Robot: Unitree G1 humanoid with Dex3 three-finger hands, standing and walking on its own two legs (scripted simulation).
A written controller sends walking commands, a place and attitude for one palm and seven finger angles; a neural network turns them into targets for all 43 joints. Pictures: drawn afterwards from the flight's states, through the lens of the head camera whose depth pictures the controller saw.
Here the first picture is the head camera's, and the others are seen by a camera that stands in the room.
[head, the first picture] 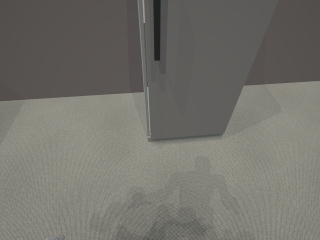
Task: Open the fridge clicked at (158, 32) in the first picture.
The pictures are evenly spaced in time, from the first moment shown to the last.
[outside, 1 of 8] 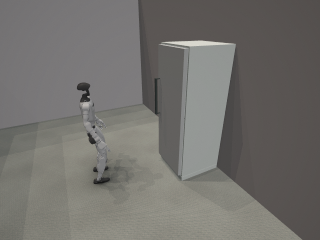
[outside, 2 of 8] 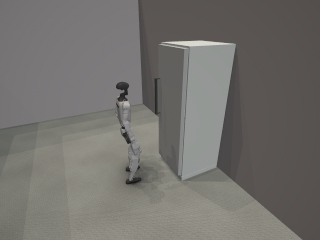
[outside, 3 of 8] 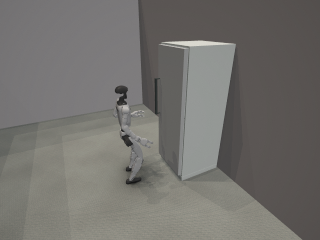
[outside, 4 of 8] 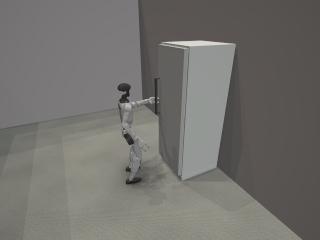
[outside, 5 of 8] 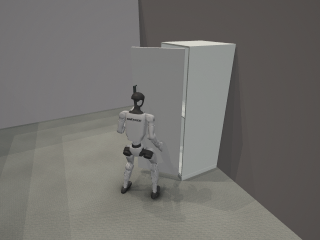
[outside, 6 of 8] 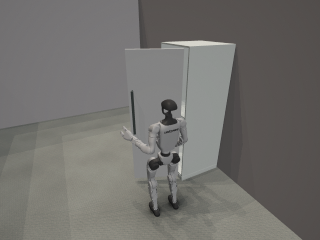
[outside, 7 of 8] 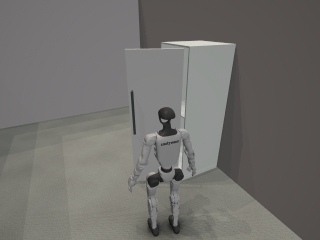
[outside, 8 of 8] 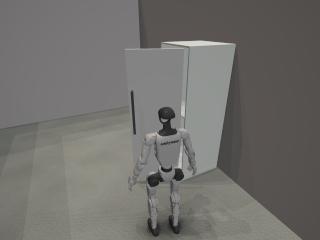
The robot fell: no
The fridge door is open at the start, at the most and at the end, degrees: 0 74 68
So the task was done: yes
